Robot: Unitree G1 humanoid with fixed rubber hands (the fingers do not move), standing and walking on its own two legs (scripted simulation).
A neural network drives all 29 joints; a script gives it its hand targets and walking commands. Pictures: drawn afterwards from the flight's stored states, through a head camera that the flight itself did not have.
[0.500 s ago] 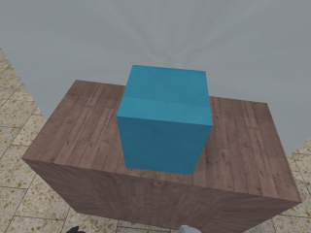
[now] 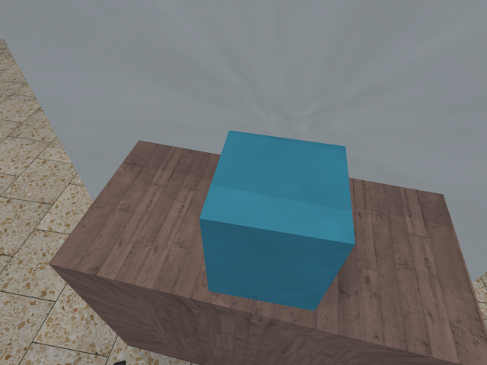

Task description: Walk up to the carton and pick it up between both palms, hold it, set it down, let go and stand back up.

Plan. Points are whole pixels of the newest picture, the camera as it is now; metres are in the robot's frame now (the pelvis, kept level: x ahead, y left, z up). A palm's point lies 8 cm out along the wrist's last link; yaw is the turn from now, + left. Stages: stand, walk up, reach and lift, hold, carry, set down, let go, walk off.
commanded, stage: walk up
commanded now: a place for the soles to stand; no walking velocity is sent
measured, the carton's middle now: (272, 223) +0.37 -0.04 +0.02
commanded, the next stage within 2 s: reach and lift in 1.88 s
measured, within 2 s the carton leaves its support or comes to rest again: neither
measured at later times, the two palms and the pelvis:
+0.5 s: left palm out of the picture +0.03 +0.25 -0.13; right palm out of the picture +0.04 -0.25 -0.13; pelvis -0.02 +0.00 +0.00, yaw +0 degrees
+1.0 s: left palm out of the picture +0.02 +0.26 -0.12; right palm out of the picture -0.03 -0.22 -0.13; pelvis -0.08 +0.03 +0.00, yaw -6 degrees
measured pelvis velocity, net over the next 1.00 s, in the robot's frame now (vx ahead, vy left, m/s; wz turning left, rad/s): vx -0.08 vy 0.03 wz -0.11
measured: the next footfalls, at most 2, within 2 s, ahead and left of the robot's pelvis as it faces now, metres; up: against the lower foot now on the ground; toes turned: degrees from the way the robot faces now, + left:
right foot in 0.80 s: -0.01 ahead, -0.09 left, +0.00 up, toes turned -4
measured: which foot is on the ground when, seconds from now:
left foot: down 0.00-1.00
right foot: down 0.00-0.64, up 0.66-0.78, down 0.80-1.00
